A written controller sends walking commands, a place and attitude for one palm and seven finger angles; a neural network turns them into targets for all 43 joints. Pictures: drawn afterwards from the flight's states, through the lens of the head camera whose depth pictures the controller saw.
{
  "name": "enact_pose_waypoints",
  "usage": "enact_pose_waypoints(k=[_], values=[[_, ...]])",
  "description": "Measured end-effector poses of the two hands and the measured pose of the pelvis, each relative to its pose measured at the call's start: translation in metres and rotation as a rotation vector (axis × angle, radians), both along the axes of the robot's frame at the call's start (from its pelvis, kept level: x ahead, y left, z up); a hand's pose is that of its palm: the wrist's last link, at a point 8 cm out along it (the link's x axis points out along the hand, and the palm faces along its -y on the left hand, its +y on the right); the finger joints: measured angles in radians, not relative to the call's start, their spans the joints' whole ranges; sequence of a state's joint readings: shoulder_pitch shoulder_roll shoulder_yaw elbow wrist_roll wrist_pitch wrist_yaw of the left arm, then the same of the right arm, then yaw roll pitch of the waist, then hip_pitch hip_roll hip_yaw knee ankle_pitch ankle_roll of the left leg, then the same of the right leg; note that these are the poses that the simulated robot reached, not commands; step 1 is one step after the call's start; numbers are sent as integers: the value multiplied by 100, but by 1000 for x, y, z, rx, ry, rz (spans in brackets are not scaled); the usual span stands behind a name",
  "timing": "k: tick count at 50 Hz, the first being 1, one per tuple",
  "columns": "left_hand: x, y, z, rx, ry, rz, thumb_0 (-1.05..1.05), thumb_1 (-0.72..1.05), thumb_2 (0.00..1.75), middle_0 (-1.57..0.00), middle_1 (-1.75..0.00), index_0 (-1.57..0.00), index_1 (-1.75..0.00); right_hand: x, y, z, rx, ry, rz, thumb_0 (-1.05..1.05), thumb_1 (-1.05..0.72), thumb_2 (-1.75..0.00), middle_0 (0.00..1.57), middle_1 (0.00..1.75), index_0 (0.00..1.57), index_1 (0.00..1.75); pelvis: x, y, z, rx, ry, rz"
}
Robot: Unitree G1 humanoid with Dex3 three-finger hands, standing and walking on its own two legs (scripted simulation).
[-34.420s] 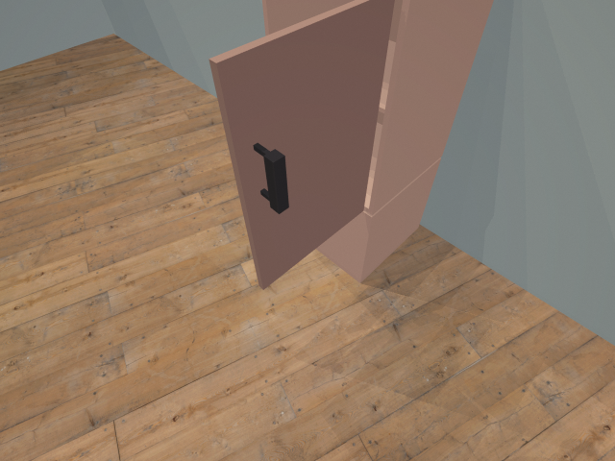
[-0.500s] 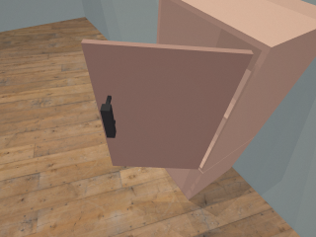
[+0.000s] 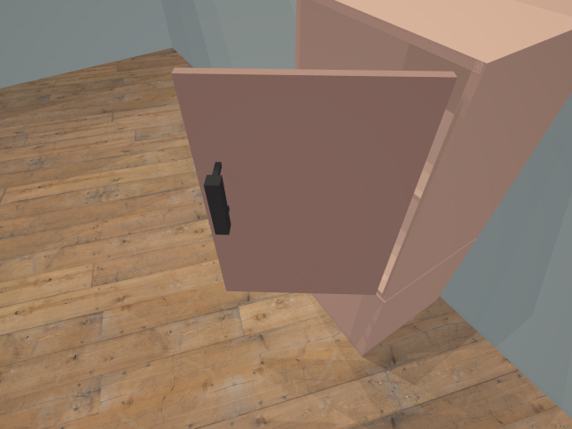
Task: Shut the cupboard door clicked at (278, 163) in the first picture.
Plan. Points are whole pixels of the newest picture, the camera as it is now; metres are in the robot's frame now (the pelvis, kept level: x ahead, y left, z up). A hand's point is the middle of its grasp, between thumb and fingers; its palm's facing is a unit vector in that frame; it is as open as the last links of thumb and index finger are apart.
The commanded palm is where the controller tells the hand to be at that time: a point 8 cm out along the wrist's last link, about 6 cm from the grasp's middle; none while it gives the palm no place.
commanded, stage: come to a stop and stand still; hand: left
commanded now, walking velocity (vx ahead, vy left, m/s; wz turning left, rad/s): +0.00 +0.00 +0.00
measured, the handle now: (220, 198) +0.48 +0.15 +0.04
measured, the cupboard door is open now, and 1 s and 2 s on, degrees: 55 55 55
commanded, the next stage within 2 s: look again from close up in 0.70 s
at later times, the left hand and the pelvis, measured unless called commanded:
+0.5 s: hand out of the picture -0.05 +0.19 -0.17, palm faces -0.01 -0.99 -0.17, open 7.4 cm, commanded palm none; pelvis -0.05 +0.02 +0.00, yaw +0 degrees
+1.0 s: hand out of the picture -0.06 +0.18 -0.17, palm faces +0.02 -0.99 -0.16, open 7.4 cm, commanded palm none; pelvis -0.04 +0.02 +0.01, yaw +0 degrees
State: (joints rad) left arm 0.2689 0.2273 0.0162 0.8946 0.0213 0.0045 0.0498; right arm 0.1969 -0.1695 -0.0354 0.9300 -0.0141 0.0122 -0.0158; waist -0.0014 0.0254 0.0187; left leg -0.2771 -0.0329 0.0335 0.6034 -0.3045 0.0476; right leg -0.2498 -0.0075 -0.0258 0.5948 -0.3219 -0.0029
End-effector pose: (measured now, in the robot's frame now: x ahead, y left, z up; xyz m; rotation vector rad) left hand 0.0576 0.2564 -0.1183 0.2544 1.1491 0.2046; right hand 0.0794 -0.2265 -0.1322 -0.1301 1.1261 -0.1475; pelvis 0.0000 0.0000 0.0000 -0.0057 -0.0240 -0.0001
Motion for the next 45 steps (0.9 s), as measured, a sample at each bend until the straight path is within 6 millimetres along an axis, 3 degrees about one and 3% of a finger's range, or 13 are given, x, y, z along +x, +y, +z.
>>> enact_pose_waypoints(k=[10, 17, 23, 33, 45], values=[[-18, -2, -5, -47, -8, -33, 1, 91, 90, -20, -30, -20, -30, -60, 4, 1, -16, 67, -18, 0, -90, -90, 20, 30, 20, 30, -26, 11, 2, -4, -7, -7], [-58, -12, -16, -102, 83, -25, 1, 91, 90, -20, -30, -20, -30, -103, 6, 2, -28, 166, -44, 0, -90, -90, 20, 30, 20, 30, -39, 16, 4, -6, -3, -7], [-99, -16, -24, -132, 187, 3, 1, 91, 90, -20, -30, -20, -30, -125, 12, 3, -31, 221, -63, 0, -90, -90, 20, 30, 19, 30, -44, 20, 5, -10, 3, -6], [-138, -14, -25, -142, 279, 46, 1, 91, 90, -20, -30, -20, -30, -127, 28, 0, -7, 241, -62, 0, -90, -90, 20, 30, 19, 30, -46, 26, 6, -9, 2, -4], [-136, -20, -22, -148, 281, 60, 1, 91, 90, -20, -30, -20, -30, -110, 27, 0, -6, 216, -53, 1, -92, -90, 20, 30, 20, 30, -41, 25, 8, -4, 5, -4]])
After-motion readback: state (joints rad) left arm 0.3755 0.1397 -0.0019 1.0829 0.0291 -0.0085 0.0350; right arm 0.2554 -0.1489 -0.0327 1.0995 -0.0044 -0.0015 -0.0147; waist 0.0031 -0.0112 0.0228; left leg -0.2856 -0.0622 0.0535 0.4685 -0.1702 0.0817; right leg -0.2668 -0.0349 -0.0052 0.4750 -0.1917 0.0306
